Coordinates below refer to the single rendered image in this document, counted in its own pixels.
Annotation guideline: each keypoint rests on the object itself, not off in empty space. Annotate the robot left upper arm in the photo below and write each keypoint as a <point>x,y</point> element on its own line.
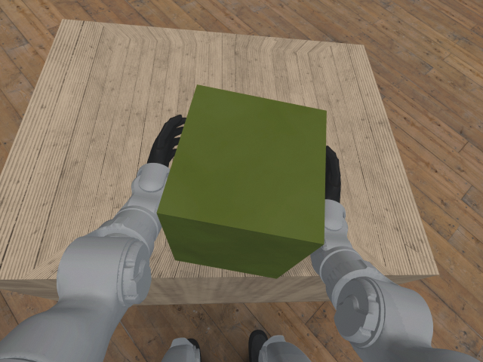
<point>99,279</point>

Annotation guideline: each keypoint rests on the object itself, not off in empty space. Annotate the robot left hand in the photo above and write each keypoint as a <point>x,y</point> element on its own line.
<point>162,149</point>

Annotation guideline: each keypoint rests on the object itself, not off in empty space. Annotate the right robot shin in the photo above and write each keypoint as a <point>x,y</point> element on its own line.
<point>278,338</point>

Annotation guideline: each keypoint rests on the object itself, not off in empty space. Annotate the robot right upper arm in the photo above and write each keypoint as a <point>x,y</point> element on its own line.
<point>387,323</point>

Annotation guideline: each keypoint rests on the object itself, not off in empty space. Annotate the carton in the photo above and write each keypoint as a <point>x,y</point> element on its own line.
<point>246,188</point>

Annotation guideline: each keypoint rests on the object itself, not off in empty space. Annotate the robot right hand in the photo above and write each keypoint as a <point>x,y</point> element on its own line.
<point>332,176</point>

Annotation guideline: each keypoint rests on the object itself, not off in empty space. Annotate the robot left forearm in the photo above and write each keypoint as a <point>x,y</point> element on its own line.
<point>138,217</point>

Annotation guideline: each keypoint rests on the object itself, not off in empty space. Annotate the pedestal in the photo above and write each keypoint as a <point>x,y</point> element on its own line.
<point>103,96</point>

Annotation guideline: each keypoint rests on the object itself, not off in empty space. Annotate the robot shin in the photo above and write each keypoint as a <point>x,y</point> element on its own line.
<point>278,338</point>
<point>180,341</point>

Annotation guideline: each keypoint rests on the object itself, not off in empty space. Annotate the robot right forearm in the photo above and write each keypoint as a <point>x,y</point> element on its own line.
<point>336,262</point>

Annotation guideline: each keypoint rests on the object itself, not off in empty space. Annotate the left robot shin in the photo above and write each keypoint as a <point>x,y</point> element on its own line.
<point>180,341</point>

